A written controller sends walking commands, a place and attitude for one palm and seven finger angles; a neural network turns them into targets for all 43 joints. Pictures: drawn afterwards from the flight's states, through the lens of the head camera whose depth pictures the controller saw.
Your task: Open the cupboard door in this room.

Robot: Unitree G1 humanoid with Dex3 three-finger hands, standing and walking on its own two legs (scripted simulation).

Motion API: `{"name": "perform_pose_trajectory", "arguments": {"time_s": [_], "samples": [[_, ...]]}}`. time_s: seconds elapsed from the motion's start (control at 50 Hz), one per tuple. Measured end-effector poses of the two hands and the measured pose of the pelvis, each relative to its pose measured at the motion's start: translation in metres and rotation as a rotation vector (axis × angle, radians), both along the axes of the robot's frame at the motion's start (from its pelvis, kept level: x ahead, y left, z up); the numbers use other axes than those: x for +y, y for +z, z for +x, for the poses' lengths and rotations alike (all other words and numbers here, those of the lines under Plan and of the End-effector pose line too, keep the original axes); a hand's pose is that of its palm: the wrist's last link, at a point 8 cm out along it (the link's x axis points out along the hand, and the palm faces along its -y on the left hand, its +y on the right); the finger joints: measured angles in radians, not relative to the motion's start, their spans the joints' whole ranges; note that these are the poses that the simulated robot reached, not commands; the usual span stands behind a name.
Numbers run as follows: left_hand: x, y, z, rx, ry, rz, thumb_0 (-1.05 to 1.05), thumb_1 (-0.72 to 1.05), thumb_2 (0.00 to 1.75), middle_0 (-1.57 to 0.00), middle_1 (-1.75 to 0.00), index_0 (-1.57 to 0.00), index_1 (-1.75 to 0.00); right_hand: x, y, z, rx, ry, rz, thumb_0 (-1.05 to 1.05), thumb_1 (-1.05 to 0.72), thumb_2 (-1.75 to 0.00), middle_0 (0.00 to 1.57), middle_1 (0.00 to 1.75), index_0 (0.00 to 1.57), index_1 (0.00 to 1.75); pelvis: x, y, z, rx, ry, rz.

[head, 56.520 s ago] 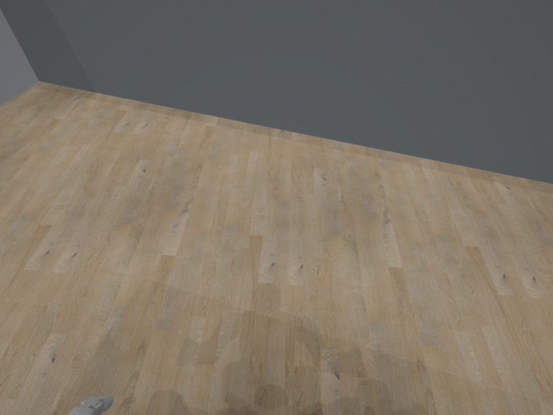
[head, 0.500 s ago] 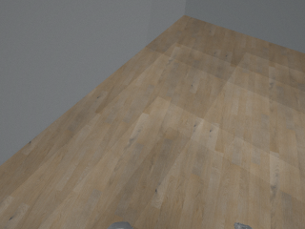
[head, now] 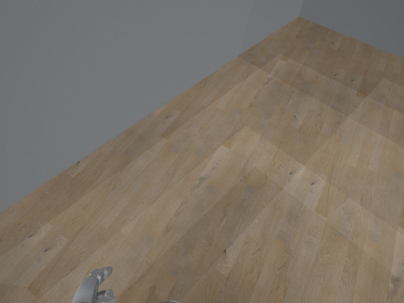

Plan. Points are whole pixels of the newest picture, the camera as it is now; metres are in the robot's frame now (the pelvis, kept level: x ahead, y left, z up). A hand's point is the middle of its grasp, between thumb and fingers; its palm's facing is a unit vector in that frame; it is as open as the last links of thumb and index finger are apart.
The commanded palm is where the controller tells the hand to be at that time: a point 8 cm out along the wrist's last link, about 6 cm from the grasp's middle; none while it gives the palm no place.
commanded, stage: turn to face it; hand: left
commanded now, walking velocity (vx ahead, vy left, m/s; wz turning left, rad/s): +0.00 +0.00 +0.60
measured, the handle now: out of the picture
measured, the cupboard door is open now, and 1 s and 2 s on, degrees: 46 46 46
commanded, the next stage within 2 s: none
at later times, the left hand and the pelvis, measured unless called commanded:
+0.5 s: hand out of the picture -0.03 +0.23 -0.19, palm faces +0.37 -0.89 -0.25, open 7.3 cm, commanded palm none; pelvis +0.02 +0.02 -0.02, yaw +20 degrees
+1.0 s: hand out of the picture +0.06 +0.23 -0.15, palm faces +0.53 -0.80 -0.27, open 7.4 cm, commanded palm none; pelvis +0.05 -0.01 +0.00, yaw +35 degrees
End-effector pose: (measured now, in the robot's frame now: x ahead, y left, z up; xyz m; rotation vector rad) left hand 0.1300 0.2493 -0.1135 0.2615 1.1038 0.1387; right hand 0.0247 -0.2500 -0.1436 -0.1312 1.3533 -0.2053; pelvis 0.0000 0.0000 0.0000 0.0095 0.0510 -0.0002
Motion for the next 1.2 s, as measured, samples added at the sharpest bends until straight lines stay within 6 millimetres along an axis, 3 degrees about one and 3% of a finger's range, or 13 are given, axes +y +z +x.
{"name": "perform_pose_trajectory", "arguments": {"time_s": [0.04, 0.12, 0.26, 0.34, 0.46, 0.52, 0.58, 0.72, 0.92, 1.02, 1.12, 1.2], "samples": [[-0.01, 0.002, -0.003, -0.022, 0.011, 0.011, 0.0, 0.91, 0.9, -0.2, -0.3, -0.2, -0.3, -0.01, -0.009, 0.002, 0.015, 0.005, 0.009, 0.0, -0.91, -0.9, 0.21, 0.3, 0.2, 0.3, -0.008, -0.004, 0.001, -0.002, 0.02, 0.002], [-0.024, 0.009, -0.024, -0.003, 0.066, 0.006, 0.0, 0.91, 0.9, -0.2, -0.3, -0.2, -0.3, -0.023, -0.006, 0.018, 0.027, 0.052, 0.014, 0.01, -0.91, -0.9, 0.2, 0.3, 0.2, 0.3, -0.016, 0.003, 0.004, -0.025, 0.086, 0.021], [-0.029, 0.004, -0.072, 0.046, 0.218, -0.026, 0.0, 0.91, 0.9, -0.2, -0.3, -0.21, -0.3, -0.022, 0.004, 0.07, 0.002, 0.183, 0.012, 0.01, -0.91, -0.9, 0.2, 0.29, 0.2, 0.3, -0.021, 0.008, 0.012, -0.04, 0.199, 0.038], [-0.016, -0.005, -0.109, 0.087, 0.31, -0.032, 0.0, 0.92, 0.9, -0.2, -0.3, -0.21, -0.3, -0.003, 0.007, 0.113, -0.038, 0.288, 0.0, 0.01, -0.91, -0.9, 0.2, 0.29, 0.2, 0.3, -0.015, 0.005, 0.015, -0.047, 0.26, 0.031], [0.012, -0.036, -0.172, 0.189, 0.44, -0.061, 0.0, 0.91, 0.9, -0.2, -0.3, -0.2, -0.3, 0.048, 0.012, 0.182, -0.181, 0.443, -0.027, 0.01, -0.91, -0.9, 0.2, 0.29, 0.2, 0.3, 0.011, -0.013, 0.017, -0.046, 0.336, 0.012], [0.026, -0.042, -0.189, 0.239, 0.483, -0.066, 0.0, 0.91, 0.9, -0.2, -0.3, -0.2, -0.3, 0.07, 0.02, 0.198, -0.242, 0.492, -0.034, 0.0, -0.91, -0.9, 0.2, 0.29, 0.2, 0.3, 0.02, -0.015, 0.015, -0.051, 0.357, 0.01], [0.037, -0.035, -0.186, 0.222, 0.508, -0.066, 0.01, 0.91, 0.9, -0.2, -0.3, -0.2, -0.3, 0.082, 0.029, 0.198, -0.244, 0.521, -0.044, 0.0, -0.91, -0.9, 0.2, 0.29, 0.2, 0.3, 0.027, -0.006, 0.015, -0.05, 0.384, -0.007], [0.051, -0.015, -0.157, 0.093, 0.529, -0.061, 0.01, 0.91, 0.9, -0.19, -0.3, -0.2, -0.3, 0.092, 0.034, 0.182, -0.167, 0.557, -0.033, 0.0, -0.91, -0.9, 0.2, 0.3, 0.2, 0.3, 0.031, 0.008, 0.018, -0.04, 0.447, -0.025], [0.036, -0.003, -0.116, 0.005, 0.565, -0.035, 0.01, 0.91, 0.9, -0.19, -0.3, -0.2, -0.3, 0.066, 0.015, 0.168, -0.031, 0.57, -0.008, 0.0, -0.91, -0.9, 0.21, 0.3, 0.21, 0.3, 0.01, 0.007, 0.037, -0.015, 0.555, -0.014], [0.013, 0.002, -0.107, -0.033, 0.606, 0.007, 0.01, 0.91, 0.9, -0.2, -0.3, -0.2, -0.3, 0.044, -0.006, 0.183, 0.018, 0.587, 0.01, 0.0, -0.91, -0.9, 0.21, 0.3, 0.21, 0.3, -0.011, -0.002, 0.052, -0.008, 0.613, 0.005], [-0.018, 0.013, -0.125, -0.001, 0.687, 0.008, 0.0, 0.9, 0.9, -0.2, -0.3, -0.2, -0.3, 0.04, -0.004, 0.213, 0.03, 0.657, 0.018, 0.01, -0.91, -0.9, 0.2, 0.3, 0.2, 0.3, -0.022, 0.007, 0.064, -0.024, 0.701, 0.04], [-0.041, 0.013, -0.145, 0.023, 0.77, -0.013, 0.0, 0.9, 0.9, -0.2, -0.3, -0.2, -0.3, 0.049, 0.0, 0.239, 0.02, 0.727, 0.021, 0.01, -0.91, -0.9, 0.2, 0.29, 0.2, 0.3, -0.026, 0.01, 0.071, -0.03, 0.77, 0.057]]}}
